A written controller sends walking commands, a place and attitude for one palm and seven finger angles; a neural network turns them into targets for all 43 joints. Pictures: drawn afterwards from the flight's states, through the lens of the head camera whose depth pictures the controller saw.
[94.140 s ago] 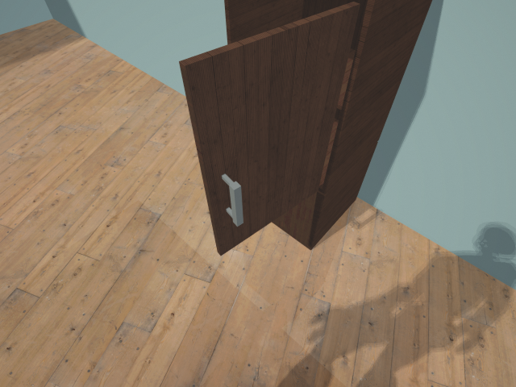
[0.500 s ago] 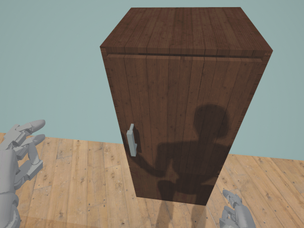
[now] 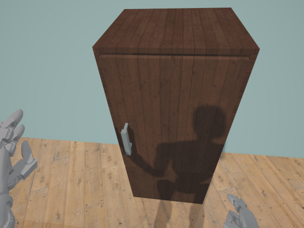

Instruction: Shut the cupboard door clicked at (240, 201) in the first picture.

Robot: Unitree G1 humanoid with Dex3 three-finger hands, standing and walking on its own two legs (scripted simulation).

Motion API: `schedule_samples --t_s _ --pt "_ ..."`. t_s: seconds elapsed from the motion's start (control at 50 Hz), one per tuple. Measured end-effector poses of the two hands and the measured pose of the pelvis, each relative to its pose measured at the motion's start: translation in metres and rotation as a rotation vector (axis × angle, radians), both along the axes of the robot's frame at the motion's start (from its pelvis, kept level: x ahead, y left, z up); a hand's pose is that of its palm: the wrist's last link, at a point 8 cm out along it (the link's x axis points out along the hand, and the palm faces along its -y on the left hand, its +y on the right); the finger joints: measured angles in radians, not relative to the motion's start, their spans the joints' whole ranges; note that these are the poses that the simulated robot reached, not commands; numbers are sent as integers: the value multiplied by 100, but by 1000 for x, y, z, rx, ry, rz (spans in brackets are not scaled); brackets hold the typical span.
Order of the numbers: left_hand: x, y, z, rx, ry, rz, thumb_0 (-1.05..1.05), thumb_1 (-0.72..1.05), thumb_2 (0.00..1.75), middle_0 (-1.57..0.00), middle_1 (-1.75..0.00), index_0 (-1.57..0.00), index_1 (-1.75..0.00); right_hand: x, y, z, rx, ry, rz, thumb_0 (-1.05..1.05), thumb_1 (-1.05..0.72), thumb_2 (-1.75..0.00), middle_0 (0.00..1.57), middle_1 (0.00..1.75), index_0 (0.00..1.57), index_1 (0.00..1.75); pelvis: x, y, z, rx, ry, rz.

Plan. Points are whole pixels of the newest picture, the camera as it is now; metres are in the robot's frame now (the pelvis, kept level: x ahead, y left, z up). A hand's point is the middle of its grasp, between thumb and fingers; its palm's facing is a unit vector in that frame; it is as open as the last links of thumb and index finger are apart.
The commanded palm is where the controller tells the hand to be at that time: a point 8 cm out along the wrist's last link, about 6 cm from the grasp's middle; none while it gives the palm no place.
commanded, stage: step back with the hand held close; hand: left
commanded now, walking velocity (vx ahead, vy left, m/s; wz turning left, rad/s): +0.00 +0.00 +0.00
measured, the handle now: (127, 139) +0.46 +0.17 -0.09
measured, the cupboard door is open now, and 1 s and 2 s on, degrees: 0 0 0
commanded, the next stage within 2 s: stop stepping back and stand still in 1.42 s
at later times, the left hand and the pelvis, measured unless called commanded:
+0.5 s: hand (23, 171) +0.17 +0.28 +0.16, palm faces +0.42 -0.77 -0.48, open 7.4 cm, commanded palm +0.11 +0.31 +0.17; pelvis -0.03 +0.01 -0.01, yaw +0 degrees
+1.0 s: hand (4, 195) +0.12 +0.28 +0.16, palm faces +0.46 -0.78 -0.42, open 7.4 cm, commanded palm +0.05 +0.32 +0.17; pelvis -0.08 +0.02 -0.02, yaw +2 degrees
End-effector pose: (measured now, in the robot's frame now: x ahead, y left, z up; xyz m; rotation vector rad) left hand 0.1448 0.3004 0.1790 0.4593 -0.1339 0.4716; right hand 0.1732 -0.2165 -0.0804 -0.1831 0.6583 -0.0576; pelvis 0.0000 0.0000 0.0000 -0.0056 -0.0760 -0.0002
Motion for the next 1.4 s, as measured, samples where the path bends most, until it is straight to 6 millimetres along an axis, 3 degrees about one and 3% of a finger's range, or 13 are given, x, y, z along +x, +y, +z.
schedule_samples --t_s 0.16,0.32,0.46,0.66,1.0,1.14,1.24,1.32,1.4 --pt "0 2 4 56 -15 -2 2 89 90 -21 -30 -21 -30 -3 -13 -4 -13 34 -30 2 -90 -90 20 30 20 30 -2 -1 -2 -19 57 19" --pt "-2 6 -2 88 44 -41 2 89 90 -21 -30 -21 -30 -19 -24 -10 -55 105 -111 2 -91 -90 20 30 20 30 -8 9 -4 -4 88 8" --pt "-12 14 1 105 22 -52 2 89 90 -21 -30 -22 -30 -36 -17 -4 -62 105 -129 2 -91 -90 20 30 20 30 -24 13 -5 -3 92 -1" --pt "-44 19 -3 108 -44 -61 2 89 90 -21 -30 -22 -30 -64 -9 3 -95 78 -108 2 -90 -90 20 30 20 30 -51 17 -9 -20 94 4" --pt "-68 15 -2 119 -151 -82 2 89 90 -21 -30 -21 -30 -111 -14 -9 -129 133 -96 2 -90 -90 20 30 20 30 -80 16 -19 -36 98 25" --pt "-78 35 0 165 -135 -88 2 89 90 -21 -31 -22 -30 -122 -5 -2 -163 141 -115 2 -90 -90 20 30 20 30 -88 27 -16 -64 103 32" --pt "-88 44 6 156 -154 -59 2 89 90 -21 -30 -22 -30 -118 8 6 -157 128 -69 2 -90 -90 20 30 20 30 -91 26 -8 -81 153 31" --pt "-90 34 0 109 -149 -83 2 89 90 -21 -30 -21 -30 -112 16 10 -140 101 -14 2 -90 -90 20 30 20 30 -105 20 -5 -71 204 -1" --pt "-92 8 -6 104 -119 -181 2 89 90 -21 -30 -21 -30 -114 15 10 -109 56 20 1 -90 -90 20 30 20 30 -136 9 -8 -55 222 -33"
